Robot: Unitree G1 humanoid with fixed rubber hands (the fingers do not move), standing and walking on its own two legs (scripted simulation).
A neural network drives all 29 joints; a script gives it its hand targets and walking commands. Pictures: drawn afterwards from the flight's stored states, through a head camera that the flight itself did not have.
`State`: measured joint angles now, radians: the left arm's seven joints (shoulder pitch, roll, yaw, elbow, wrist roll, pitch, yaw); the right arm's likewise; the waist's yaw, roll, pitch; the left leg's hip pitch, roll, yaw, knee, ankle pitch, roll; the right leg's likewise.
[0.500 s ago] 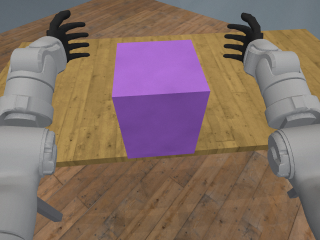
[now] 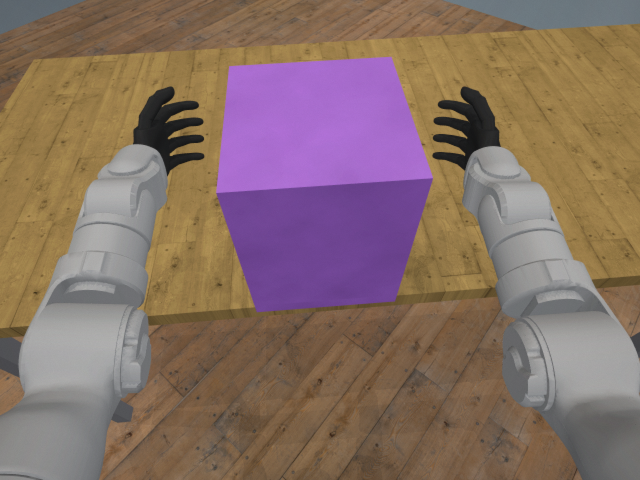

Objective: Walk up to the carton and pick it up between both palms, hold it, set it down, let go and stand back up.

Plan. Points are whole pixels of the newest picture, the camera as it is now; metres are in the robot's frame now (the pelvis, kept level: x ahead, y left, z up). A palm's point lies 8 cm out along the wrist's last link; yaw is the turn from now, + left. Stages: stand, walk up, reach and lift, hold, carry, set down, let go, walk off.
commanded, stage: reach and lift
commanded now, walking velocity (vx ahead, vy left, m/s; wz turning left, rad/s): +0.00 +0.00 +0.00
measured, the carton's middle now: (319, 193) +0.47 +0.01 +0.08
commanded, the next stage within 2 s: none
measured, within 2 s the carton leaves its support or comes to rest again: neither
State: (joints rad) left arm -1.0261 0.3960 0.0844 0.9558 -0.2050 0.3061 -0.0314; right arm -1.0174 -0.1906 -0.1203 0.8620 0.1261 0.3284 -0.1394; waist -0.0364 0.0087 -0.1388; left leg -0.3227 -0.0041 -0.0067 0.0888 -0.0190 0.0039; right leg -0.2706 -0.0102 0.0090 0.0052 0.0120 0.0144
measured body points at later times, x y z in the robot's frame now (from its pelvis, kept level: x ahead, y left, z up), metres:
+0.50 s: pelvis +0.01 +0.00 +0.00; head +0.06 +0.00 +0.45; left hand +0.48 +0.20 +0.13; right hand +0.47 -0.16 +0.12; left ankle -0.01 +0.11 -0.75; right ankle -0.02 -0.13 -0.75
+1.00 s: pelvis +0.01 +0.00 +0.00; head +0.05 +0.01 +0.45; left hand +0.47 +0.17 +0.12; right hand +0.46 -0.13 +0.12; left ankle -0.01 +0.11 -0.75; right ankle -0.02 -0.13 -0.75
